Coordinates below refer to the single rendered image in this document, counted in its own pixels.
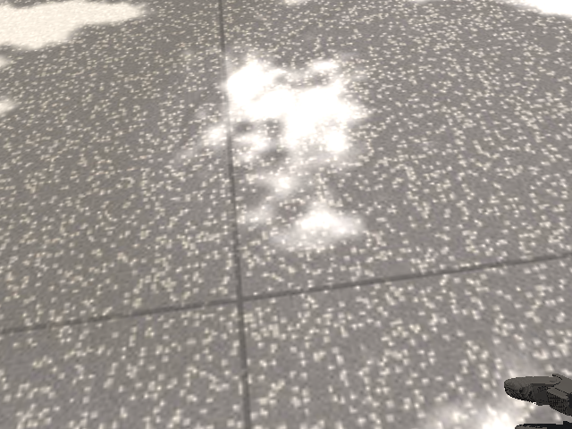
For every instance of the robot right hand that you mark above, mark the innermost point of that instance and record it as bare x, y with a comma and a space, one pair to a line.
555, 391

